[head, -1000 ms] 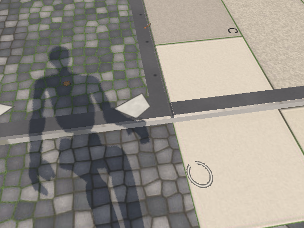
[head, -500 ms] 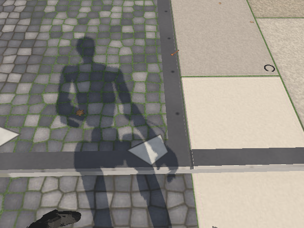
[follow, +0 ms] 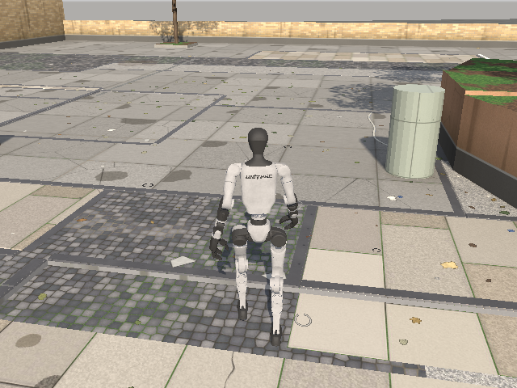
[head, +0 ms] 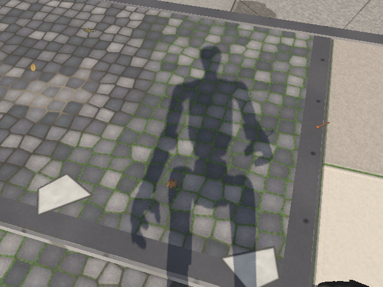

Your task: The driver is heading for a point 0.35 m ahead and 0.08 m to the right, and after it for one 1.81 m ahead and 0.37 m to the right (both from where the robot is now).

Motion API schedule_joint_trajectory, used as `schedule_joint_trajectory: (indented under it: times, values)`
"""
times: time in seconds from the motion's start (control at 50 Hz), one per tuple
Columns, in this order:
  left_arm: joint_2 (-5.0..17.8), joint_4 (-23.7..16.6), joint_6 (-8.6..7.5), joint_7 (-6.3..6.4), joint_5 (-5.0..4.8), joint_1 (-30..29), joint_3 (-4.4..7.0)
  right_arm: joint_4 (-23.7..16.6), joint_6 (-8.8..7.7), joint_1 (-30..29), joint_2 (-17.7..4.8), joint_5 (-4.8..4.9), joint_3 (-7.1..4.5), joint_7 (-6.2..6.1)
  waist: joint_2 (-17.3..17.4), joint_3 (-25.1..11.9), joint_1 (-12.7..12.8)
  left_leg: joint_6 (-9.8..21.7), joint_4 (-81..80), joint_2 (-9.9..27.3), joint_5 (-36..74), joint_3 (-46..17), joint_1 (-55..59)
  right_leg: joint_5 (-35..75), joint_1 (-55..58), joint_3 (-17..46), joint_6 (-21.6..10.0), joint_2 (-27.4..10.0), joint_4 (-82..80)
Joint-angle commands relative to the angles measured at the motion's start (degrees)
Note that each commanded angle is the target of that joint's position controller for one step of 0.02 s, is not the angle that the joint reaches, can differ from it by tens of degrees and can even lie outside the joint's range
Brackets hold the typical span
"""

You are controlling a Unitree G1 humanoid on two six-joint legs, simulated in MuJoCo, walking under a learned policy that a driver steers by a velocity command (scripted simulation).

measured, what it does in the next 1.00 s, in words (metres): walks ahead, turning right: left foot, then right foot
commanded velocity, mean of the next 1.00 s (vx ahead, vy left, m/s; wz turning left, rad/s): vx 0.23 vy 0.00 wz -0.37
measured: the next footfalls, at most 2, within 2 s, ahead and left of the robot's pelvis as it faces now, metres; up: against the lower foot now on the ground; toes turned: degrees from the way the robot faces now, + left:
left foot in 0.04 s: +0.17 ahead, +0.10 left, +0.00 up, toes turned +2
right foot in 0.54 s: +0.31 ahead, -0.09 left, +0.00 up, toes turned -19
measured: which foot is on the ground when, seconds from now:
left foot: up 0.00-0.02, down 0.04-0.52, up 0.54-0.90, down 0.92-1.00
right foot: down 0.00-0.04, up 0.06-0.52, down 0.54-0.98, up 1.00-1.00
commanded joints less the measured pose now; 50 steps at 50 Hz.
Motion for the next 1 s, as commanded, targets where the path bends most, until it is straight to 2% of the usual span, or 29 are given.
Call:
schedule_joint_trajectory:
  times: [0.02, 0.04, 0.06, 0.08, 0.1, 0.12, 0.14, 0.16, 0.26, 0.32, 0.4, 0.42, 0.46, 0.48, 0.5, 0.52, 0.54, 0.56, 0.58, 0.6, 0.62, 0.66, 0.7, 0.76, 0.84, 0.92, 0.96, 0.98, 1.0]
  values:
    - [9.6, -1.4, -0.02, 0.49, -0.40, -0.4, 1.85, -0.7, -1.55, 6.7, -6.0, -0.62, -1.96, -1.18, -5.1, -2.3, -7.1, 2.8, -6.9, -3.4, -0.5, 2.1, 16.1, 44.6, -4.5, 5.3, -6.1, -13.1, 11.1]
    - [8.3, -1.8, -0.06, 0.54, -0.57, -0.5, 1.27, 2.1, -2.22, 15.7, -8.5, -1.49, -2.99, -1.88, -2.7, -7.9, -10.7, 4.6, -7.5, -0.1, -0.8, -1.7, 29.2, 39.0, -10.8, 3.9, -5.0, -10.4, 22.0]
    - [3.8, -5.0, -0.23, 0.35, -1.33, -0.1, -0.03, 2.7, -2.53, 24.1, -14.1, -2.64, -4.31, -2.73, 6.8, -16.0, -13.0, 8.2, -10.1, 16.8, -5.8, -21.1, 44.4, 14.9, -25.2, 0.7, -3.0, -5.1, 40.5]
    - [4.2, -4.5, 0.33, 0.82, -1.20, 3.8, 0.51, 3.3, -1.56, 24.2, -16.7, -0.82, -5.29, -2.69, 13.0, -18.1, -11.0, 12.4, -16.8, 24.7, -6.4, -37.6, 45.9, -13.1, -35.9, 2.4, -2.9, 1.0, 51.9]
    - [8.4, -3.7, 1.19, 1.15, -0.02, -0.4, 1.77, 2.9, -1.25, 19.6, -12.0, 0.53, -4.29, -2.51, 3.8, -9.7, -9.6, 10.6, -17.6, 21.0, -11.3, -31.2, 38.5, -9.0, -38.5, 6.9, -3.6, -2.8, 54.4]
    - [6.8, -3.9, 1.15, 0.61, -0.17, -2.4, 1.62, 2.3, -1.56, 14.8, -8.4, 0.83, -3.27, -2.33, 3.2, -3.5, -7.6, 9.0, -20.2, 18.2, -10.0, -23.7, 30.8, -4.2, -37.9, 7.0, -3.7, -4.8, 52.4]
    - [5.5, -3.5, 1.50, 0.34, -0.27, -3.1, 1.49, 2.2, -1.95, 12.3, -6.0, 0.75, -2.67, -2.18, 3.0, -1.1, -6.2, 7.0, -22.5, 15.5, -7.0, -18.2, 26.3, -1.3, -35.9, 6.6, -3.5, -6.1, 50.3]
    - [5.0, -3.0, 2.17, 0.00, 0.52, -2.9, 1.59, 2.6, -2.38, 11.8, -5.0, 0.84, -2.33, -2.38, 3.9, 0.5, -5.1, 5.8, -23.9, 13.6, -3.5, -13.9, 23.2, 0.1, -34.2, 6.3, -2.9, -6.8, 49.1]
    - [2.9, -4.2, 3.78, -1.40, 0.96, -7.4, 1.90, 5.1, -4.35, 14.6, -5.4, 1.27, -2.72, -2.99, 2.2, 1.9, -3.7, 5.6, -25.5, 12.1, 13.8, -2.6, 23.2, 7.8, -38.4, 5.0, -1.1, -7.1, 49.1]
    - [1.3, -5.8, 4.02, -1.30, 1.23, -10.9, 1.50, 6.4, -3.99, 16.6, -4.6, 1.12, -2.52, -3.66, 3.1, 1.5, -3.5, 6.0, -21.3, 11.6, 33.3, 4.2, 24.8, 10.7, -39.4, 1.9, 0.1, -6.1, 45.2]
    - [-0.1, -8.4, 4.34, -1.63, 1.41, -17.2, 0.60, 7.2, -2.93, 17.7, -5.0, 0.98, -2.49, -4.56, 3.5, 1.9, -5.0, 5.2, -16.8, 11.3, 37.7, 8.9, 26.0, 14.4, -36.3, -1.7, -0.8, -4.8, 34.0]
    - [-0.1, -8.8, 4.37, -1.70, 1.47, -17.8, 0.51, 7.3, -2.71, 17.9, -5.4, 1.05, -2.60, -4.73, 3.6, 1.7, -5.2, 4.8, -15.3, 11.3, 38.8, 9.7, 26.4, 14.9, -34.2, -2.6, -1.4, -4.0, 30.8]
    - [1.4, -8.7, 4.22, -1.23, 1.82, -19.0, 1.21, 8.3, -1.90, 21.6, -5.5, 1.30, -2.42, -5.44, -0.2, -0.3, -7.0, 3.1, -7.0, 8.7, 51.5, 10.2, 32.1, 10.3, -30.9, -7.6, -2.6, 2.0, 27.2]
    - [0.7, -8.5, 4.04, -0.95, 1.65, -17.0, 1.31, 8.9, -1.28, 22.4, -7.9, 1.26, -2.99, -5.73, 2.0, -2.8, -6.3, 2.8, -1.1, 9.3, 55.5, 9.9, 34.3, 7.8, -27.5, -7.8, -3.1, 4.0, 23.2]
    - [1.4, -7.7, 3.75, -0.78, 1.68, -13.2, 1.66, 8.9, -0.56, 21.5, -10.5, 1.46, -3.96, -5.76, 5.4, -5.3, -4.8, 2.8, 6.4, 10.5, 54.4, 9.0, 34.7, 6.1, -22.8, -6.7, -3.9, 4.8, 16.9]
    - [3.1, -6.2, 3.02, -0.35, 2.30, -7.9, 2.37, 8.2, -0.18, 19.3, -11.2, 2.54, -4.54, -5.44, 4.8, -7.1, -1.5, 1.2, 16.8, 9.8, 45.2, 9.7, 31.1, 14.9, -14.6, -5.2, -4.8, 4.7, 5.0]
    - [7.8, -5.2, 2.39, 0.23, 2.72, -4.3, 3.70, 6.5, -0.55, 18.3, -8.8, 3.10, -4.05, -5.05, 0.4, -9.7, 0.5, -1.4, 29.9, 7.2, 12.6, 8.2, 13.4, 36.9, 2.4, 5.2, -8.1, -4.5, 5.6]
    - [15.4, -5.9, 2.57, 0.65, 1.60, -2.3, 5.41, 3.4, -0.86, 22.7, -0.5, 2.16, -2.19, -4.43, -8.6, -15.5, -3.9, -3.9, 46.7, 0.2, -33.6, 4.2, -7.2, 91.3, 20.7, 22.2, -16.9, -23.0, 22.0]
    - [16.6, -6.4, 3.61, 1.32, -0.79, 1.5, 6.27, 2.3, -0.52, 17.7, -2.5, 2.29, -2.10, -4.58, -4.0, -21.1, 2.3, -4.9, 50.8, -0.5, -26.2, -1.8, -8.0, 86.4, 16.0, 23.6, -24.0, -26.7, 14.9]
    - [13.4, -7.6, 4.39, 1.67, -1.18, -4.9, 5.46, 1.7, -0.37, 15.1, -2.9, 2.21, -2.18, -4.71, -3.6, -13.5, -0.3, -5.2, 49.6, 1.7, -21.5, -3.6, -9.3, 67.4, 7.6, 22.1, -22.8, -23.5, 11.0]
    - [9.2, -8.7, 5.03, 1.88, -1.26, -10.5, 4.31, 1.7, -0.29, 13.3, -4.2, 1.37, -2.73, -4.57, -2.5, -5.9, -2.6, -5.2, 45.8, 2.6, -19.6, -3.5, -9.4, 55.2, -1.0, 19.4, -19.4, -18.8, 8.2]
    - [6.8, -9.9, 5.45, 2.17, -0.90, -14.4, 3.33, 1.2, 1.47, 13.6, -5.5, 0.19, -3.40, -4.10, -3.1, -1.3, -5.6, -6.3, 40.4, 2.2, -16.0, -2.8, -5.1, 48.1, -11.6, 15.0, -16.0, -13.4, 5.6]
    - [8.1, -10.0, 4.97, 1.96, 0.13, -13.8, 3.64, 0.9, 2.91, 15.4, -3.4, 0.29, -2.96, -4.12, -4.6, -3.0, -6.6, -6.5, 39.0, 0.3, -14.1, -1.5, -2.3, 50.5, -14.6, 13.3, -15.6, -11.2, 6.3]
    - [8.4, -9.9, 4.50, 1.98, 0.50, -12.5, 3.70, -0.3, 3.32, 14.6, -3.0, 0.42, -2.90, -4.37, -6.1, -5.3, -6.1, -6.2, 34.4, 0.1, -12.8, -1.8, -3.4, 49.0, -12.3, 14.4, -14.9, -11.4, 7.1]
    - [8.3, -9.2, 5.56, 2.19, 0.88, -10.4, 3.56, -3.0, 4.24, 9.6, -2.4, 0.57, -2.37, -4.76, -9.4, -4.8, -3.9, -5.1, 22.4, 0.2, -14.9, -1.6, -1.6, 37.6, -10.3, 17.0, -12.8, -12.1, 6.8]
    - [8.5, -9.8, 6.61, 1.92, 1.21, -12.6, 3.26, -3.3, 4.50, 10.8, -2.4, 1.33, -2.48, -5.55, -10.5, -3.3, -4.2, -3.1, 8.4, -1.7, -15.4, -0.8, 9.6, 30.9, -14.3, 19.5, -9.7, -12.8, 8.3]
    - [7.8, -9.4, 7.39, 2.28, -0.34, -11.8, 2.96, -2.9, 3.81, 10.4, -3.1, 1.02, -3.16, -5.11, 0.4, -3.2, -4.5, -1.7, -2.3, -2.6, 1.2, -1.7, 20.1, 20.5, -19.0, 16.9, -3.8, -7.0, 10.3]
    - [7.1, -9.4, 7.30, 2.50, -0.81, -11.6, 2.60, -2.3, 3.69, 12.0, -5.7, 0.34, -4.16, -5.05, 8.6, -5.7, -5.7, 1.3, -5.7, 3.4, 7.1, -10.7, 25.6, 13.0, -22.7, 13.5, -0.3, -3.2, 14.9]
    - [5.8, -9.7, 6.90, 2.49, -0.84, -12.7, 2.30, -2.0, 3.78, 15.3, -6.8, -0.23, -4.39, -5.33, 12.5, -8.7, -7.4, 6.3, -11.4, 13.1, 13.8, -21.5, 27.7, 2.1, -23.9, 8.8, 2.1, 2.2, 23.2]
